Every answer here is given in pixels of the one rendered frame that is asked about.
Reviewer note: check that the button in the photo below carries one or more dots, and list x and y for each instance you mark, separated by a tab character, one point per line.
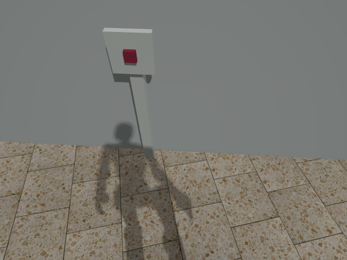
130	55

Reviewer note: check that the panel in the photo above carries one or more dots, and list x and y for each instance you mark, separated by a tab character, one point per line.
118	39

